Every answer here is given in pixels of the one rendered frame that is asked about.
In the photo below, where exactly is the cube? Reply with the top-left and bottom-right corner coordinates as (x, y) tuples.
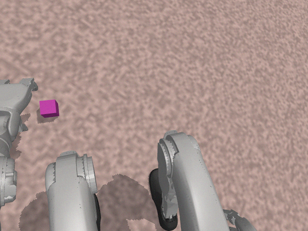
(39, 100), (59, 118)

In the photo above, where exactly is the right robot hand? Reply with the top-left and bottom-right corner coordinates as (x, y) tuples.
(223, 209), (257, 231)

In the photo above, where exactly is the left robot hand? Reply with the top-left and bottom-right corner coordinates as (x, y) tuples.
(0, 78), (38, 132)

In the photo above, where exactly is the right robot foot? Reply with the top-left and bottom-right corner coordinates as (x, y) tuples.
(149, 168), (178, 231)

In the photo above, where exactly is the left robot arm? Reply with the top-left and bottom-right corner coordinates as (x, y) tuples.
(0, 107), (21, 231)

